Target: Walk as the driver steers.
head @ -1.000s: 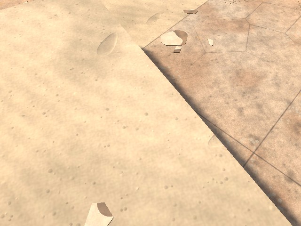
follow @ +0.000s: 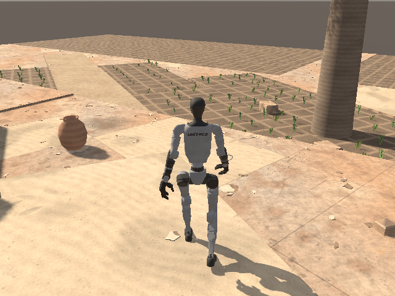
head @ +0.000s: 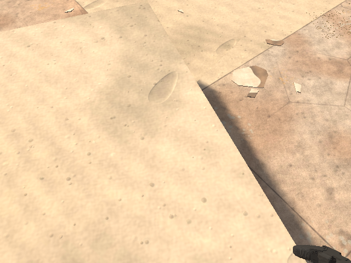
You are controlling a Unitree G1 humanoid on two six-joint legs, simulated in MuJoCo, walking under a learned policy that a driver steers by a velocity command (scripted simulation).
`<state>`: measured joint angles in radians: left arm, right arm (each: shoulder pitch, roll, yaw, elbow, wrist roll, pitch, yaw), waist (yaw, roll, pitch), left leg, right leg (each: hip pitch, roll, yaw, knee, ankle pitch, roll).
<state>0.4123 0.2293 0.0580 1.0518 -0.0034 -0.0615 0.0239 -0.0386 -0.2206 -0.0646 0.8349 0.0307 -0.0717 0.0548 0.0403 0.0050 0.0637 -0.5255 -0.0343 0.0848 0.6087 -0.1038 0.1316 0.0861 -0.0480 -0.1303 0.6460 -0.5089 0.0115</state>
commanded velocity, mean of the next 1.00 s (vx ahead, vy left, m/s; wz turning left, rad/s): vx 0.24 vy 0.00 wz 0.56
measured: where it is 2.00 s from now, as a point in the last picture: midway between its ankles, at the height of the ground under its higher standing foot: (119, 241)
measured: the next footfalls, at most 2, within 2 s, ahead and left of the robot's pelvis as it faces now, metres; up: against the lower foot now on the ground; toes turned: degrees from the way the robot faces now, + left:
right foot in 0.44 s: +0.40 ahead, -0.07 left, +0.00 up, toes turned +21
left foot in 0.90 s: +0.21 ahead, +0.13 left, +0.00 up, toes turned +34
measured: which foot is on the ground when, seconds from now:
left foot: down 0.00-0.44, up 0.46-0.88, down 0.90-1.00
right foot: up 0.00-0.42, down 0.44-0.88, up 0.90-1.00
